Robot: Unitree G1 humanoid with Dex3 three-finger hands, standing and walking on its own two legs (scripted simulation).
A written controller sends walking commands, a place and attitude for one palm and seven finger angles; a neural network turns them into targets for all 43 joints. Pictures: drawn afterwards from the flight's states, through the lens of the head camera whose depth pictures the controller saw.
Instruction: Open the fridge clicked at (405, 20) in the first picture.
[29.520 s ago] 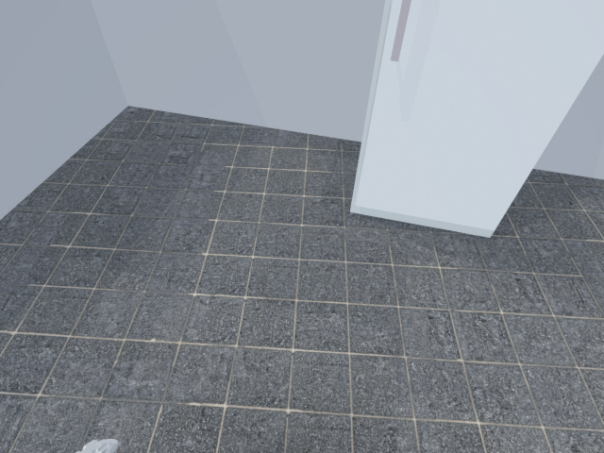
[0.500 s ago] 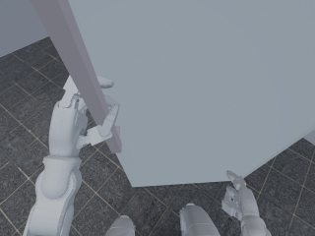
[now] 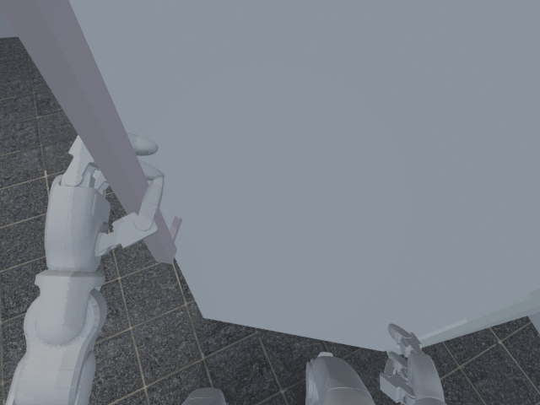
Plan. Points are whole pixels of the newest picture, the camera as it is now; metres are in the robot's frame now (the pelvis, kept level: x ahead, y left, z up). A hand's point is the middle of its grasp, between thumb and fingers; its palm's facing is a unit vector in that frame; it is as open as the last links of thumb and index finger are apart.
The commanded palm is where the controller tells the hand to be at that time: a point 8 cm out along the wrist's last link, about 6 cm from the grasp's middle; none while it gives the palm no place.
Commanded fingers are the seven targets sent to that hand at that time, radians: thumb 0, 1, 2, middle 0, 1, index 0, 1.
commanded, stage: walk backward, drawing the door open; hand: left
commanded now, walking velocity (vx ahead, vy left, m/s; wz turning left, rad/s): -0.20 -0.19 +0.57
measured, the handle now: (121, 127) +0.33 +0.17 +0.24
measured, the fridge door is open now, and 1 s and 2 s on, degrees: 66 71 70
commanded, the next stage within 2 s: stop walking and hold the door back in 0.04 s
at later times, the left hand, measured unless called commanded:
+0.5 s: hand (143, 248) +0.24 +0.15 +0.17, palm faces +0.46 -0.87 -0.18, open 6.0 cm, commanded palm +0.20 +0.19 +0.15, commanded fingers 0.00 0.90 0.90 -0.45 -1.40 -0.45 -1.40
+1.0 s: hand (143, 250) +0.24 +0.15 +0.17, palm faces +0.41 -0.89 -0.18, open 5.9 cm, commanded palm +0.21 +0.20 +0.15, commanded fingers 0.00 0.90 0.90 -0.45 -1.40 -0.45 -1.40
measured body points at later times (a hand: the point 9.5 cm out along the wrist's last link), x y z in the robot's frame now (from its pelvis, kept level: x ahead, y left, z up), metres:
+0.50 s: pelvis -0.07 -0.12 -0.01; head -0.04 -0.11 +0.44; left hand +0.21 +0.19 +0.18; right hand +0.17 -0.34 -0.09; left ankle -0.10 -0.01 -0.73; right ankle +0.02 -0.24 -0.74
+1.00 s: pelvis -0.11 -0.11 -0.01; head -0.09 -0.11 +0.44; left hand +0.21 +0.20 +0.18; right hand +0.06 -0.33 -0.12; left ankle -0.10 +0.00 -0.74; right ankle -0.06 -0.22 -0.74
